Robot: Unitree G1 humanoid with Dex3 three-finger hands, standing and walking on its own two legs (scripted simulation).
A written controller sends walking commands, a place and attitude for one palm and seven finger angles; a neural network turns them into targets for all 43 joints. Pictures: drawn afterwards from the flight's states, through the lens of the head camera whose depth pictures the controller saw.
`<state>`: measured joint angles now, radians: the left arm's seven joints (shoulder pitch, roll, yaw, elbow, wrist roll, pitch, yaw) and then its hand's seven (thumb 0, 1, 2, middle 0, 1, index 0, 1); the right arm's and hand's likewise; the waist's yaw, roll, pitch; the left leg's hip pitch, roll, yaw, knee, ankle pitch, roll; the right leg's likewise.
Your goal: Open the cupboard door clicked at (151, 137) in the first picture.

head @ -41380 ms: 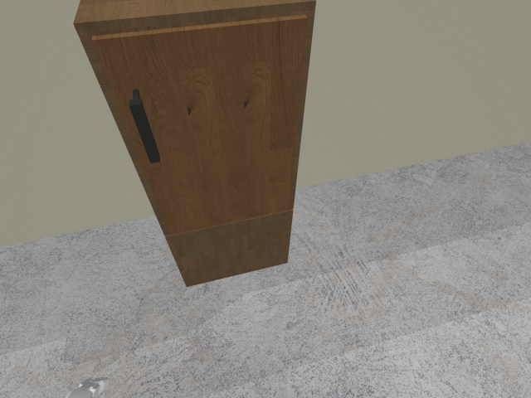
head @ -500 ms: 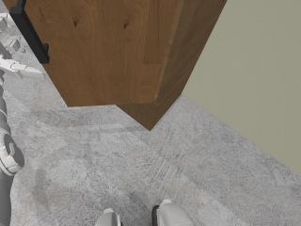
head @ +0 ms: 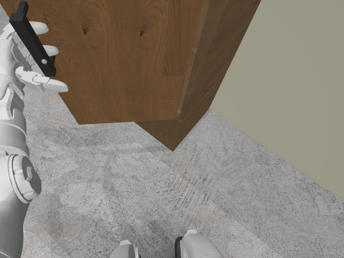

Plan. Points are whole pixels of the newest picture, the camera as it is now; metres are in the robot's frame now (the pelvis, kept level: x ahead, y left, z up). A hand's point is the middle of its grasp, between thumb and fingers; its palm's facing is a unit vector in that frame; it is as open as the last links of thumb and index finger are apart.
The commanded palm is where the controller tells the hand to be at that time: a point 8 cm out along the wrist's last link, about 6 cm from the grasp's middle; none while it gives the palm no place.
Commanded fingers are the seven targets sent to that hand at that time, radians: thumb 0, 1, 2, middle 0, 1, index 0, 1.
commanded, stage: slide the fingers in behind the handle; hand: left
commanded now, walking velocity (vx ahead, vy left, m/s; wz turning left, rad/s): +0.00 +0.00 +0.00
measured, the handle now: (38, 42) +0.57 +0.24 +0.11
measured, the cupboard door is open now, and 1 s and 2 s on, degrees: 45 46 72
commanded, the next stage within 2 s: close the thumb around the handle in 0.38 s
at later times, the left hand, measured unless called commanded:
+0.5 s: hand (43, 65) +0.50 +0.22 +0.11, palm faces +0.01 -1.00 -0.01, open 13.9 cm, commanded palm +0.48 +0.26 +0.10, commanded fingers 0.00 -0.39 0.35 -0.31 -1.21 -0.31 -1.21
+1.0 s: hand (44, 63) +0.51 +0.21 +0.11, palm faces +0.02 -1.00 -0.02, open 7.2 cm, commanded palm +0.49 +0.26 +0.10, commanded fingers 0.00 0.90 0.90 -0.40 -1.35 -0.40 -1.35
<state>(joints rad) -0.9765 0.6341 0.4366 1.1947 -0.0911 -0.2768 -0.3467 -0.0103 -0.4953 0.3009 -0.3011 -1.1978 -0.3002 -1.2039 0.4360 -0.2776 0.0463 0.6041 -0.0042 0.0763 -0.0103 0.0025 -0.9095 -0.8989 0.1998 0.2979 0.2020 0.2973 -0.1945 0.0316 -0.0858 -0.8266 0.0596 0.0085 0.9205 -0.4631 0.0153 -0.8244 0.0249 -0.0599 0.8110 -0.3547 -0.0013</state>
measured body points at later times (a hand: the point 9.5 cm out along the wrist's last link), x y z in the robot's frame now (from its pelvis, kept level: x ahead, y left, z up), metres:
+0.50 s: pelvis -0.01 +0.00 +0.00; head +0.11 +0.02 +0.43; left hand +0.50 +0.27 +0.11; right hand -0.01 -0.27 -0.11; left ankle -0.03 +0.10 -0.69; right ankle +0.01 -0.13 -0.69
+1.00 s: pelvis -0.01 +0.00 +0.00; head +0.11 +0.02 +0.43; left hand +0.50 +0.27 +0.11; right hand -0.03 -0.26 -0.11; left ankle -0.03 +0.10 -0.69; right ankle +0.01 -0.13 -0.69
